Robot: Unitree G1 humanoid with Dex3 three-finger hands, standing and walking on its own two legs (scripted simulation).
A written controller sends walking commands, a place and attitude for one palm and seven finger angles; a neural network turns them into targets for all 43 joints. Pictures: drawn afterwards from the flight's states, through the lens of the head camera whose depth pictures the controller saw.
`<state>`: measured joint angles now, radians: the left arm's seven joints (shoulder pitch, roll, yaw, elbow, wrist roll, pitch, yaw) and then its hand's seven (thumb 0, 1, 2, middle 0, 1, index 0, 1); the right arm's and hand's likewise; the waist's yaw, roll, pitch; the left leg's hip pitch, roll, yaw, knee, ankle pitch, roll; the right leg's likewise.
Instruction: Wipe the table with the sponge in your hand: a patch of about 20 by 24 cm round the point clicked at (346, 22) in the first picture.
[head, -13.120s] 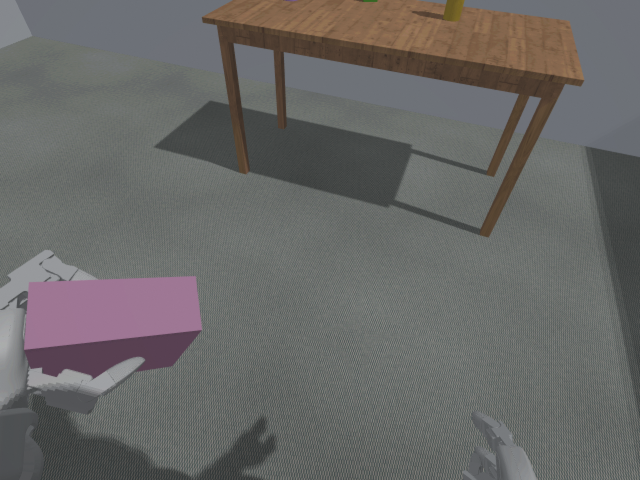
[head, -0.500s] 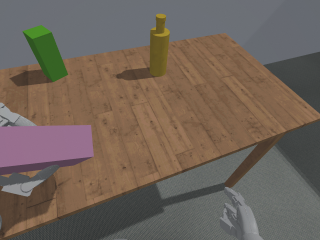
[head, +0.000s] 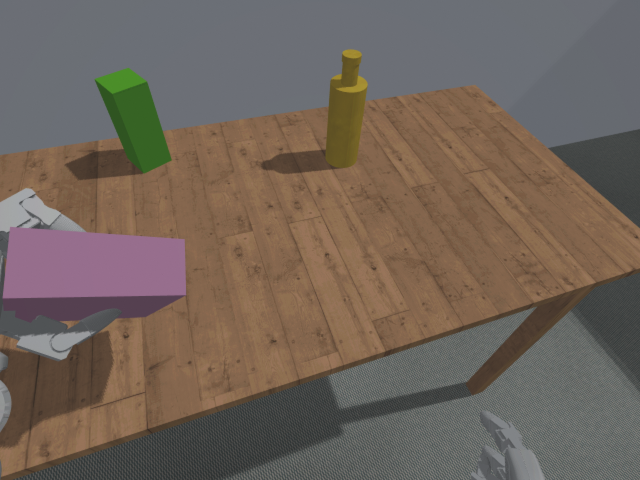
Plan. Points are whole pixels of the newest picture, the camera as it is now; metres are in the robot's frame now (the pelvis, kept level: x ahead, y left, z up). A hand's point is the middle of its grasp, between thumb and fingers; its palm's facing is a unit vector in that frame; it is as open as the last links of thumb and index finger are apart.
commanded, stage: come to a stop and stand still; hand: left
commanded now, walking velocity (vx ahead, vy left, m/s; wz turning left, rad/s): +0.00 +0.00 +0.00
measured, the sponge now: (118, 282) +0.25 +0.23 +0.15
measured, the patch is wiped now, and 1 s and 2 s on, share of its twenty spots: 0.00 0.00 0.00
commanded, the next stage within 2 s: look again from close up in 1.04 s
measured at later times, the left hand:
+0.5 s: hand (60, 264) +0.26 +0.29 +0.16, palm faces +0.36 -0.85 -0.38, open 9.6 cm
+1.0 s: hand (28, 297) +0.23 +0.31 +0.15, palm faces +0.37 -0.85 -0.37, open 9.6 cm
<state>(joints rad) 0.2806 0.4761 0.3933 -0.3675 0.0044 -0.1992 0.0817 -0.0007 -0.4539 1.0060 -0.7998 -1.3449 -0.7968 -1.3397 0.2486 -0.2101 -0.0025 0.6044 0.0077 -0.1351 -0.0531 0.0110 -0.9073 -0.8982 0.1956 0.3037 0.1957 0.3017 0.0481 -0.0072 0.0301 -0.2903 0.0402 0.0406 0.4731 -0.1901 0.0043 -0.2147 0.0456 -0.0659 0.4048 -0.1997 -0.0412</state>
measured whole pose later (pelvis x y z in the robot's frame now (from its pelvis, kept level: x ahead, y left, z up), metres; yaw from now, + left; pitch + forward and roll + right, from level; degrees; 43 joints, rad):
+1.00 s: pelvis +0.01 +0.06 +0.00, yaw +0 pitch -1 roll -2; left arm 0.43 0.37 0.35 -0.47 -0.02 -0.19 0.11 0.00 -0.45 1.01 -0.80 -1.35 -0.80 -1.34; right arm 0.22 -0.18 0.03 0.57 0.02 -0.11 -0.04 0.01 -0.91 -0.90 0.20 0.30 0.20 0.30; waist 0.02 -0.03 0.06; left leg -0.25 -0.03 0.07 0.46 -0.21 0.09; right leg -0.16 -0.02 -0.04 0.37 -0.20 0.04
